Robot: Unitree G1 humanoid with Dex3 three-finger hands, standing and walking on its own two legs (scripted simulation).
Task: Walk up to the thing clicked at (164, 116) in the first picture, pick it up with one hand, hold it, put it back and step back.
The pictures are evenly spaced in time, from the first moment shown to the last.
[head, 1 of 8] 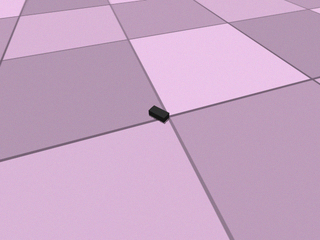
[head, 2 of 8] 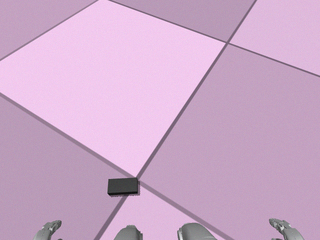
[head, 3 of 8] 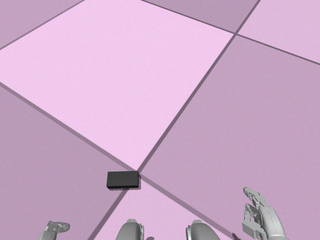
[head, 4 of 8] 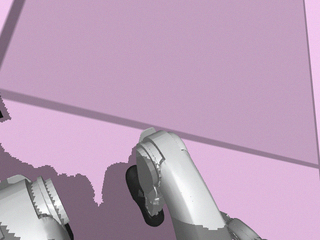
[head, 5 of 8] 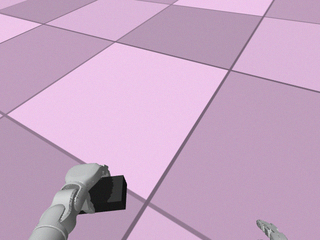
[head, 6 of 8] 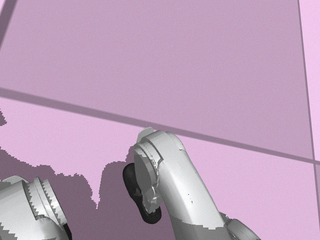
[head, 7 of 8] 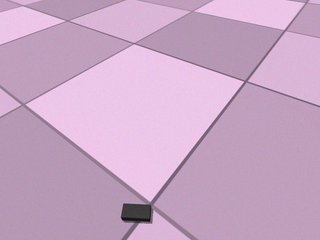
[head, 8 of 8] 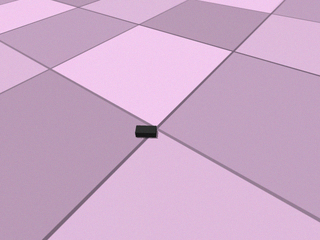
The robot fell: no
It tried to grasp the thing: yes
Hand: left
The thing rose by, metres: 0.66
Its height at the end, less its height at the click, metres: +0.00
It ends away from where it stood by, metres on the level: 0.02
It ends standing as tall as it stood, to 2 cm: yes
